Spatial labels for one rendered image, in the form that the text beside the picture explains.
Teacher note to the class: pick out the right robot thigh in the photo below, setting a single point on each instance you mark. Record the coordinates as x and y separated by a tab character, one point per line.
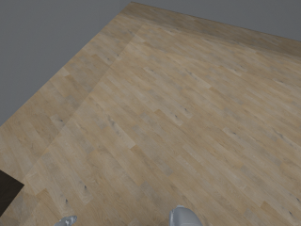
181	216

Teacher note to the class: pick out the cabinet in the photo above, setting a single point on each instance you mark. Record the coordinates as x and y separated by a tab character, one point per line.
9	189

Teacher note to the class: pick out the left robot hand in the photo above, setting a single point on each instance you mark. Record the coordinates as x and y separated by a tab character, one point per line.
67	221

